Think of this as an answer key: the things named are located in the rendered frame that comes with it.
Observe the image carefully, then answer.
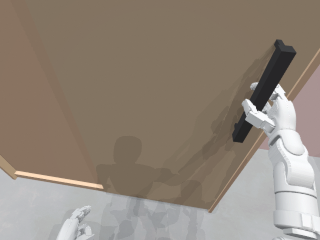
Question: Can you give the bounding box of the wardrobe door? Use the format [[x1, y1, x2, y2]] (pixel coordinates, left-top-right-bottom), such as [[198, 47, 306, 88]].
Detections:
[[0, 0, 102, 185], [25, 0, 320, 210]]

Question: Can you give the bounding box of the handle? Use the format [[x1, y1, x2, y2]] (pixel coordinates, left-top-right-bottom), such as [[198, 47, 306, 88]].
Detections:
[[232, 39, 297, 143]]

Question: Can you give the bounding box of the robot right forearm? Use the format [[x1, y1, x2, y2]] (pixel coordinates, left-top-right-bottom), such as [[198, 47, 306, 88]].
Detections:
[[268, 129, 320, 240]]

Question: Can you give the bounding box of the left robot hand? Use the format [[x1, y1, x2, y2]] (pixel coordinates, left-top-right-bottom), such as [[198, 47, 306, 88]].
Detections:
[[56, 205, 94, 240]]

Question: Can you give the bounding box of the right robot hand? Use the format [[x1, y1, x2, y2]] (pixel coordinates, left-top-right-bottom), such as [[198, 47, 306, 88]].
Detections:
[[241, 82, 296, 139]]

